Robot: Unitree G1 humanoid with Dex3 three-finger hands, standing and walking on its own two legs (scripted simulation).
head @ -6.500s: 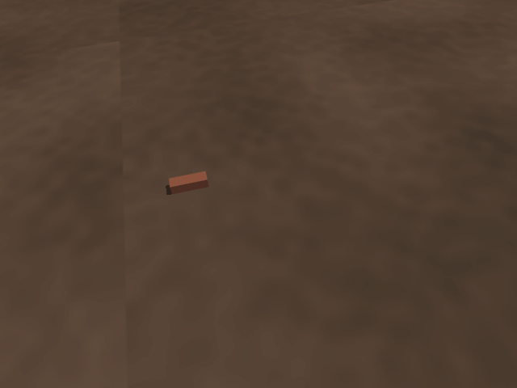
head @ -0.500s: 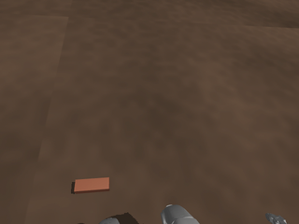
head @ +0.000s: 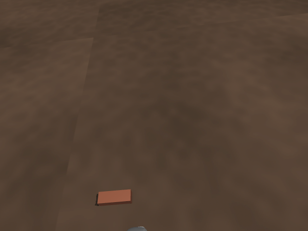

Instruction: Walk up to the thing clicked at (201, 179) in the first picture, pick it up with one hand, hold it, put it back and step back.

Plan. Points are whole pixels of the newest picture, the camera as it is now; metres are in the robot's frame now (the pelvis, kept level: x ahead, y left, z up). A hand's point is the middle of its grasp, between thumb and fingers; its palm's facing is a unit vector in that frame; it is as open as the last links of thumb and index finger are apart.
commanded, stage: walk up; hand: left
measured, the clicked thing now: (115, 197) +0.41 +0.32 -0.73
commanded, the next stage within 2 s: stand in 0.84 s
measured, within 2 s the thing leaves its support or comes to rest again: neither
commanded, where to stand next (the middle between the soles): +0.04 +0.00 m, yaw +3 degrees
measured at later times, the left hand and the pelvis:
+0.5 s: hand out of the picture +0.08 +0.28 -0.15, palm faces +0.04 -0.93 -0.35, open 7.4 cm; pelvis +0.00 +0.01 +0.00, yaw +3 degrees
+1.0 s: hand out of the picture +0.02 +0.26 -0.15, palm faces +0.06 -0.94 -0.33, open 7.4 cm; pelvis -0.02 +0.00 +0.01, yaw +4 degrees
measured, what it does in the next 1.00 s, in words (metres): steps on the spot: left foot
